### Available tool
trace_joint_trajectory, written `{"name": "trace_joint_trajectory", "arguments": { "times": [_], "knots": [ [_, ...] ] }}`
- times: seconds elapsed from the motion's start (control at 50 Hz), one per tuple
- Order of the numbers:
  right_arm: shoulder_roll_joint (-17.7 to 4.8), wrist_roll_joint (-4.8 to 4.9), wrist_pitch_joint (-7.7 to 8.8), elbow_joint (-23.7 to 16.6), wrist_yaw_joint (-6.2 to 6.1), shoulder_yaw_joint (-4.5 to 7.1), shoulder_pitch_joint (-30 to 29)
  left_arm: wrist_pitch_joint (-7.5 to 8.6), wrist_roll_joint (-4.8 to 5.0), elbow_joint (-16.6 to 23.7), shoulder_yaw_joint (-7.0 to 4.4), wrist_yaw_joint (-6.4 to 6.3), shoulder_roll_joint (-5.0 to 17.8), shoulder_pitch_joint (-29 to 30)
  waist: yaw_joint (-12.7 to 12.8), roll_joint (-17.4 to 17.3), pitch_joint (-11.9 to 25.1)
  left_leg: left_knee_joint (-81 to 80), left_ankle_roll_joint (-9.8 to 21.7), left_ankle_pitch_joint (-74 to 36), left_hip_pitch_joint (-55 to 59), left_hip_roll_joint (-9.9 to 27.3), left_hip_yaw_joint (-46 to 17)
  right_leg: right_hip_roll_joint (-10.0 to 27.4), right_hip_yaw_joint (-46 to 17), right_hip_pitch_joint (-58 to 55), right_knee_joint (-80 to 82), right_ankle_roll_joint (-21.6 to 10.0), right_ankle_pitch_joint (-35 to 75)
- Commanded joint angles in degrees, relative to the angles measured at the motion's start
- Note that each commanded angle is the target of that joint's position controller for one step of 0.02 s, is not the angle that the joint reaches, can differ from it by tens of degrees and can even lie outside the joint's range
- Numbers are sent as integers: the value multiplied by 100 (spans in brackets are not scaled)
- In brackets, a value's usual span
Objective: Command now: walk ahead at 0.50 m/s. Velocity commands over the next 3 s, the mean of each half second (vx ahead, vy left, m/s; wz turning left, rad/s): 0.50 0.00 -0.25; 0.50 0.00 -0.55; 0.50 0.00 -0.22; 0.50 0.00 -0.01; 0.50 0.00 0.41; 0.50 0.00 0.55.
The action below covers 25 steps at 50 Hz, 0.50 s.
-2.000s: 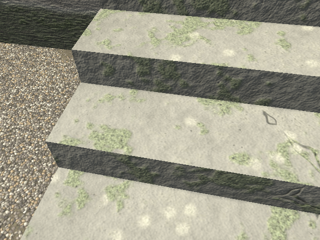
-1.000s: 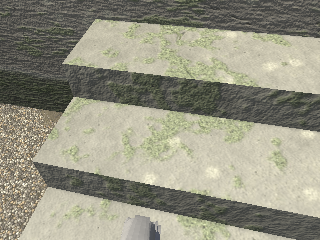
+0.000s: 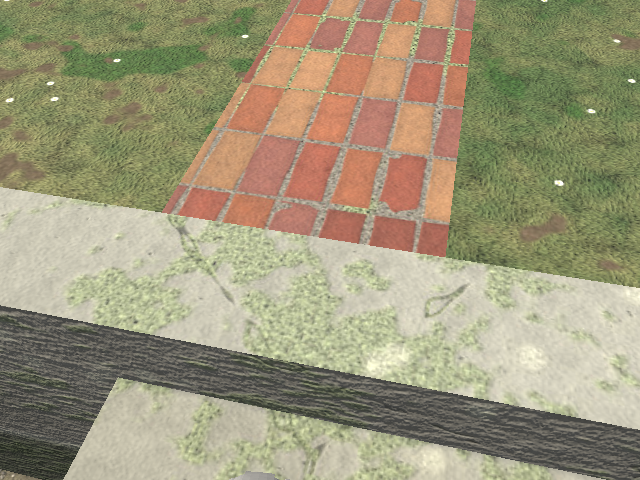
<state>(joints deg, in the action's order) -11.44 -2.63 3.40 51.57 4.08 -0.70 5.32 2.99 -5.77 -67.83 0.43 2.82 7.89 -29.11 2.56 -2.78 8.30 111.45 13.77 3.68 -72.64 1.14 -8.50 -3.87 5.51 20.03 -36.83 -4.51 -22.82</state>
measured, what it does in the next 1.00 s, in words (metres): climbs, turning right: left foot 0.18 m higher, then right foot 0.18 m higher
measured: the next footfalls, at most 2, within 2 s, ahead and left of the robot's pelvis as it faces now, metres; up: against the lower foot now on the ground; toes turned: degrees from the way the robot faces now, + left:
left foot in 0.24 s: +0.39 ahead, +0.16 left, +0.18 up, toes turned +4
right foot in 0.82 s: +0.69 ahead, -0.16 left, +0.36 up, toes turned -21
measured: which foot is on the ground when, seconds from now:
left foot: up 0.00-0.22, down 0.24-0.88, up 0.90-1.00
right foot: down 0.00-0.26, up 0.28-0.80, down 0.82-1.00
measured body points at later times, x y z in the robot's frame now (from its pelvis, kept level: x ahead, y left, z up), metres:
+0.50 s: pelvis +0.33 +0.06 +0.16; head +0.32 +0.06 +0.61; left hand +0.43 +0.30 +0.02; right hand +0.29 -0.18 +0.01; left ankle +0.35 +0.15 -0.54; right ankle +0.31 -0.08 -0.33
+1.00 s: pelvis +0.63 -0.06 +0.28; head +0.62 -0.05 +0.73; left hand +0.81 +0.12 +0.15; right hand +0.57 -0.30 +0.14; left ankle +0.55 +0.14 -0.23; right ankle +0.65 -0.14 -0.36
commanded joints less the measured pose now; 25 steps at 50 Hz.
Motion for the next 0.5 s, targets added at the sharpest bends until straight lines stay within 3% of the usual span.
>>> {"name": "trace_joint_trajectory", "arguments": {
  "times": [0.02, 0.04, 0.06, 0.08, 0.1, 0.12, 0.14, 0.16, 0.18, 0.2, 0.22, 0.24, 0.26, 0.28, 0.3, 0.32, 0.34, 0.36, 0.38, 0.4, 0.42, 0.44, 0.46, 0.48, 0.5],
  "knots": [
    [287, 58, -59, -291, -32, -273, -467, 167, -238, 136, 157, -25, -195, -62, -118, 525, -569, 1430, 99, 705, -1840, 255, 392, 1415, -1634, -942, 1802, -1006, 1091],
    [230, 49, -37, -430, -96, -303, -817, 178, -291, 21, 196, -50, -171, -369, 18, 355, -671, 1111, 127, 784, -2292, 324, 362, 1490, -1651, -1453, 1814, -986, 1161],
    [226, 136, -19, -681, -134, -357, -1204, 181, -363, -118, 206, -65, -111, -671, 91, 558, -708, 1123, 182, 1163, -2541, 351, 474, 1577, -1632, -1803, 1939, -970, 1479],
    [215, 180, 2, -875, -165, -386, -1573, 203, -348, -158, 225, -67, -106, -780, 99, 540, -803, 664, 228, 1310, -2560, 455, 612, 1614, -1467, -1951, 2080, -909, 1626],
    [27, 153, -19, -1209, -155, -382, -2238, 234, -340, -210, 229, -55, 0, -978, 241, 311, -840, -574, 216, 1157, -2335, 626, 1010, 1590, -1358, -1926, 2397, -854, 1281],
    [-50, 159, -111, -1526, -169, -382, -2791, 230, -332, -342, 257, 18, 4, -1402, 463, 505, -792, -1295, 96, 658, -1921, 749, 1078, 1664, -1534, -1614, 2663, -853, 1222],
    [148, 91, -314, -1801, -76, -479, -3506, 163, -237, -58, 267, 279, 58, -812, 364, 696, -917, -2115, -57, 899, -9, 752, 1294, 1777, -1261, 39, 3697, -955, 1328],
    [417, 1, -455, -1844, 66, -535, -3374, 214, -15, 235, 284, 385, 83, -250, 105, 908, -918, -2206, -237, 909, 1782, 576, 1695, 1745, -970, 1346, 3945, -1116, 1779],
    [400, 9, -526, -1769, 171, -485, -2905, 346, 191, 370, 250, 438, 406, -211, -217, 1202, -714, -2098, -425, 1010, 2589, 168, 1800, 1789, -876, 1228, 3594, -1139, 4175],
    [128, 59, -546, -1638, 154, -386, -2566, 490, 298, 403, 164, 451, 833, -292, -422, 1218, -489, -2788, -619, 1307, 2825, -188, 1996, 1781, -737, 234, 3077, -1149, 7091],
    [-160, 60, -477, -1528, 135, -278, -2353, 606, 406, 450, 80, 435, 1130, -367, -507, 1259, -440, -3929, -661, 1584, 3041, -404, 2163, 1856, -800, -763, 2700, -1032, 8919],
    [-272, 79, -423, -1335, 113, -196, -1616, 635, 384, 380, -42, 443, 1386, -404, -697, 1491, -94, -4582, -547, 1475, 3732, -516, 2021, 1936, -671, -1497, 2044, -786, 10089],
    [-581, 28, -351, -1031, 47, -70, -253, 658, 174, 397, -160, 490, 1388, -376, -1034, 1047, 1015, -4406, -73, -845, 5982, -45, 941, 1719, -718, -450, 378, -300, 9707],
    [-745, 60, -336, -659, 64, -33, 1005, 626, -13, 360, -53, 596, 800, -997, -1132, -172, 2213, -5985, 597, 322, 8285, 770, -1478, 995, -1253, 1603, -1022, -351, 6469],
    [-1041, -191, -373, -55, -23, 168, 2410, 503, 115, 274, -63, 656, 332, -777, -1460, -1014, 2145, -7762, 938, 1730, 8170, 1677, -3621, 240, -1796, 2190, -3236, -277, 2024],
    [-1267, -208, -235, 257, -102, 319, 2596, 394, 436, 239, -239, 654, 437, -162, -1527, -761, 856, -8505, 613, 3438, 6518, 1782, -4143, 227, -2239, 2835, -5940, -188, 2272],
    [-1220, -35, -92, 343, -191, 308, 1862, 424, 464, 253, -275, 548, 284, 112, -1124, -601, 169, -8369, 306, 3899, 5460, 1685, -3293, 390, -2093, 3168, -6788, -156, 2370],
    [-869, 16, -26, 378, -207, 282, 1127, 493, 371, 304, -256, 418, 142, 267, -771, -66, 54, -8236, 309, 3176, 5040, 1673, -2489, 381, -1948, 3246, -7234, -256, 2258],
    [-211, -4, -36, 438, -179, 153, 699, 495, 342, 496, -218, 314, 110, 687, -562, 566, 42, -8195, 223, 2414, 4869, 1763, -1869, 452, -1922, 3433, -7497, -447, 2270],
    [424, -44, -46, 485, -192, -14, 343, 420, 386, 657, -155, 269, 3, 1045, -309, 535, 105, -8409, 176, 1555, 4682, 1846, -1634, 618, -1907, 3504, -7788, -670, 2217],
    [687, -62, -26, 498, -235, -88, 22, 290, 406, 707, -98, 232, -203, 1099, -51, 503, -83, -8627, 5, 1149, 4485, 1711, -1077, 669, -2006, 3602, -7509, -817, 2058],
    [728, -110, 35, 585, -248, -94, 45, 208, 363, 764, -98, 255, -114, 1144, 129, 586, -133, -8716, -144, 680, 4444, 1598, -472, 715, -1853, 3719, -7304, -899, 2224],
    [672, -125, 84, 630, -268, -76, 35, 155, 356, 776, -60, 314, -131, 1198, 209, 428, -210, -8890, -200, 727, 4432, 1459, 52, 695, -1804, 3840, -7422, -980, 2035],
    [393, -141, 55, 648, -238, 23, 197, 119, 399, 787, -42, 417, -127, 1269, 111, 318, -294, -9215, -97, 986, 4491, 1434, 524, 689, -1520, 3973, -7677, -950, 1800],
    [359, -228, 81, 713, -253, 13, 298, 114, 367, 759, -27, 479, -123, 1252, 135, 155, -498, -9456, -105, 1016, 4535, 1375, 750, 612, -1456, 4244, -8169, -1010, 1815]
  ]
}}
